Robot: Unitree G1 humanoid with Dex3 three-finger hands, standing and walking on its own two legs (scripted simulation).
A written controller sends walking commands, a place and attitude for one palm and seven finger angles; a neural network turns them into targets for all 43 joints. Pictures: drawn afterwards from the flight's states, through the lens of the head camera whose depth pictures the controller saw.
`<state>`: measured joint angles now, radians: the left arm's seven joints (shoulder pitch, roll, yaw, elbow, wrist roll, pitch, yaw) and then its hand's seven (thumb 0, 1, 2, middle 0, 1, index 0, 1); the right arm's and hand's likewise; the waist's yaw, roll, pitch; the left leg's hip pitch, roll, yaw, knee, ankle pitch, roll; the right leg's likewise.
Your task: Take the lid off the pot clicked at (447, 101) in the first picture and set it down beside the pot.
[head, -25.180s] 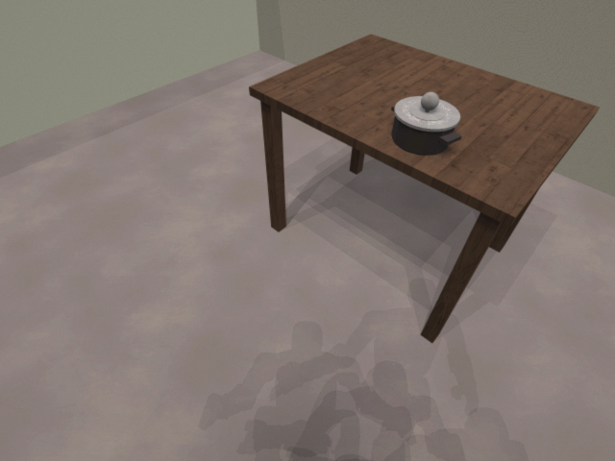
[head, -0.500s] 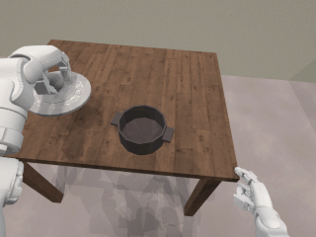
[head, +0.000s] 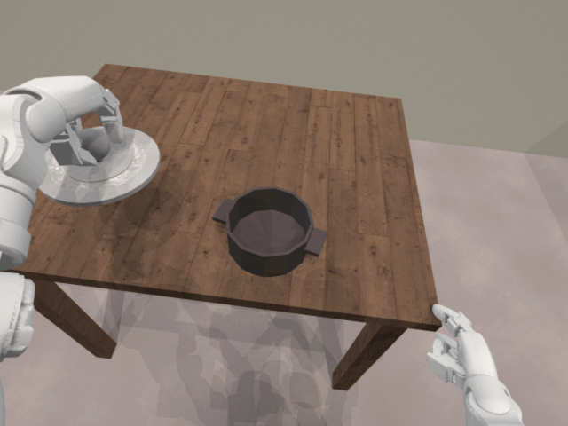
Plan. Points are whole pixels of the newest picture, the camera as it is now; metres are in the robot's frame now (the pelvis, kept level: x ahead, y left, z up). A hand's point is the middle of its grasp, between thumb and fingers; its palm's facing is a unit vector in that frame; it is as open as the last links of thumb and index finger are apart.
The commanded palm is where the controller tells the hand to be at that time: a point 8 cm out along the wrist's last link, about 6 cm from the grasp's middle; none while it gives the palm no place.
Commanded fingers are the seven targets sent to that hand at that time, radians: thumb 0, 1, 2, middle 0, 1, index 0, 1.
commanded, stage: lower the lid onto the table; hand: left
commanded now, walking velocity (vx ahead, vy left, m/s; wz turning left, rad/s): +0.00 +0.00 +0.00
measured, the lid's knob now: (92, 144) +0.44 +0.31 +0.13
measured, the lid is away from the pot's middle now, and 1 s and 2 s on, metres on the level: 0.26 0.24 0.24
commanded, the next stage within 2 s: none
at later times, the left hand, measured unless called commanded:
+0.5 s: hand (91, 154) +0.43 +0.31 +0.12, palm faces -0.36 -0.05 -0.93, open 7.4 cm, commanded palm +0.44 +0.30 +0.20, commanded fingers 0.00 0.66 0.93 -0.92 -1.05 -0.90 -1.05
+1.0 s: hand (107, 171) +0.43 +0.30 +0.10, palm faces -0.38 -0.08 -0.92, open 7.4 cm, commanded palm +0.45 +0.29 +0.16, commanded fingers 0.00 0.66 0.93 -0.92 -1.05 -0.90 -1.05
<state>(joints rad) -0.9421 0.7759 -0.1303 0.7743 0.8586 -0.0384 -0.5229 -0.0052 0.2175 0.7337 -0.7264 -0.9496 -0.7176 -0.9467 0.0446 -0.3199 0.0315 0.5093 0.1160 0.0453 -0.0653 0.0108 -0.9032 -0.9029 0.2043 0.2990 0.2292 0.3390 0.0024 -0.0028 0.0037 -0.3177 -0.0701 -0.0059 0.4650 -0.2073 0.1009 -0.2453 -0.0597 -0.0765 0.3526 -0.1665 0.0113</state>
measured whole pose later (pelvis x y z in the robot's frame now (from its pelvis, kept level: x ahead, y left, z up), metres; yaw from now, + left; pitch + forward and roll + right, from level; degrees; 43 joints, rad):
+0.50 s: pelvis +0.01 +0.02 +0.00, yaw +0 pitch +5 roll -3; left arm -0.91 0.73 -0.16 0.76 0.92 -0.05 -0.47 -0.01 0.22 0.73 -0.72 -0.95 -0.72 -0.95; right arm 0.07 -0.31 0.01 0.48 0.10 0.04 -0.05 0.01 -0.90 -0.90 0.21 0.30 0.16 0.30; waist -0.01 -0.01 0.00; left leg -0.35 -0.08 0.00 0.48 -0.22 0.12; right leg -0.28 -0.06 -0.06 0.37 -0.18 -0.02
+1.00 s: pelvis +0.00 +0.01 -0.01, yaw +1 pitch +6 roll -3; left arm -0.90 0.68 -0.16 0.85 0.92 -0.08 -0.41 -0.01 0.22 0.73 -0.72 -0.95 -0.71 -0.95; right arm 0.08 -0.30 0.01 0.48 0.10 0.03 -0.06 0.01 -0.90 -0.90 0.21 0.30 0.15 0.29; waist -0.02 -0.02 -0.02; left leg -0.39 -0.08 -0.01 0.53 -0.24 0.11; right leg -0.31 -0.05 -0.03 0.41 -0.20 -0.02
